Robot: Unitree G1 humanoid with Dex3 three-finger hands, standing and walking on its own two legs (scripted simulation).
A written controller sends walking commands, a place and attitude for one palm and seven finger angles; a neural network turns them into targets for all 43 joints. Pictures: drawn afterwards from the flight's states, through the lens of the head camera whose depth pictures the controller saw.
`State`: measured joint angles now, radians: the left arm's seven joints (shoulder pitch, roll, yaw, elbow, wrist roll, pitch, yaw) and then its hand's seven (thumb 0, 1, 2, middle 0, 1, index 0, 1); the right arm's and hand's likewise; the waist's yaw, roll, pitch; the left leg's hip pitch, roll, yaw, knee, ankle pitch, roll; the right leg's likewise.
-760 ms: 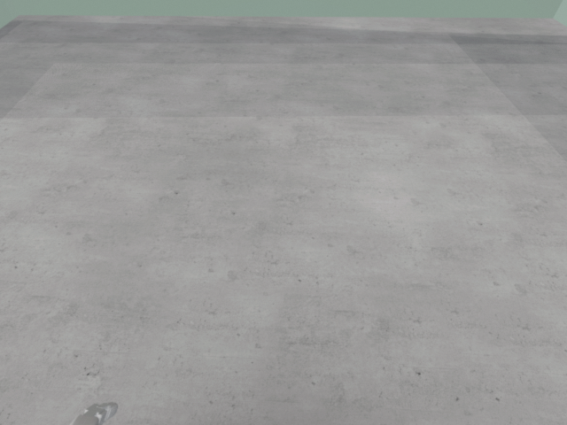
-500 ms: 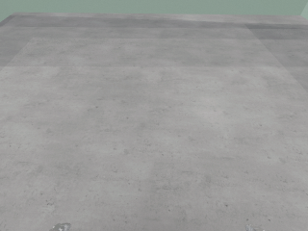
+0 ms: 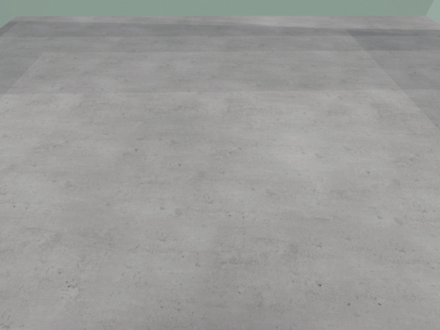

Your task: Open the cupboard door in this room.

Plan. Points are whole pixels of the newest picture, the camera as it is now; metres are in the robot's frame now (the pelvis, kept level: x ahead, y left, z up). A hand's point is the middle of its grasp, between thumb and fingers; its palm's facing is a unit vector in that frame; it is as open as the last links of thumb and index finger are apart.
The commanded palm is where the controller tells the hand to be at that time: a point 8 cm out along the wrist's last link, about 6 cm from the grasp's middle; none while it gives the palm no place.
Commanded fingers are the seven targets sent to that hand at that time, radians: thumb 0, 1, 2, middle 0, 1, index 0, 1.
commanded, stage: stand and wait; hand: left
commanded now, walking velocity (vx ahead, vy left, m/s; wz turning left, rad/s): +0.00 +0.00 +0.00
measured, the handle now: out of the picture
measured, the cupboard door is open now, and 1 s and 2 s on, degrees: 0 0 0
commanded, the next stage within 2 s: turn or walk to find it in 0.14 s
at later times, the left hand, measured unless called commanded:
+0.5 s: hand out of the picture +0.05 +0.22 -0.18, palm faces +0.07 -0.96 -0.26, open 7.3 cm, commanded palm none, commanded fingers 0.00 0.90 0.90 -0.20 -0.30 -0.20 -0.30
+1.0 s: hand out of the picture -0.02 +0.20 -0.16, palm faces +0.29 -0.91 -0.30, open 7.3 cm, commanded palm none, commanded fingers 0.00 0.90 0.90 -0.20 -0.30 -0.20 -0.30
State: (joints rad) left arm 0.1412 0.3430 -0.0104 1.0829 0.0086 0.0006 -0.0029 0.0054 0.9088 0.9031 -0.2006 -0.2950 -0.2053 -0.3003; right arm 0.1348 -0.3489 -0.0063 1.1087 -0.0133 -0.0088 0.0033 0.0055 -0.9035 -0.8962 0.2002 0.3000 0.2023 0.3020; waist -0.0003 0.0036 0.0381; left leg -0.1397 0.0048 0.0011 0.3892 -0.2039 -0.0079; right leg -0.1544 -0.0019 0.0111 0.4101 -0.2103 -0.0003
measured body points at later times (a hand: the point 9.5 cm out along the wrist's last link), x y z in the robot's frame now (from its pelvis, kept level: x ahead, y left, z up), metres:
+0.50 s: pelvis -0.01 +0.01 -0.02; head +0.00 +0.02 +0.43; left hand +0.04 +0.27 -0.16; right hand +0.06 -0.25 -0.16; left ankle +0.01 +0.12 -0.74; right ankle +0.01 -0.12 -0.74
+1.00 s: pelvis -0.05 -0.02 -0.01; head -0.02 -0.04 +0.44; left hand -0.03 +0.25 -0.14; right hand +0.07 -0.26 -0.17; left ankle -0.01 +0.12 -0.72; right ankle -0.04 -0.13 -0.75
